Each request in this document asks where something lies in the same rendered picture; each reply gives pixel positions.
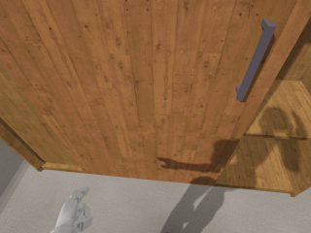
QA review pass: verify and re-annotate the handle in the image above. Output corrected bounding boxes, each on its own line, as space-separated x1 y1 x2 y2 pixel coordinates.
235 18 277 101

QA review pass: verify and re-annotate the wardrobe door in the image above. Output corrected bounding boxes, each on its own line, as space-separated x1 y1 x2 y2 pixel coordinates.
0 0 311 186
0 59 79 166

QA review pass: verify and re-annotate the left robot hand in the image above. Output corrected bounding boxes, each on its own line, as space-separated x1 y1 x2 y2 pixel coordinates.
55 186 93 233

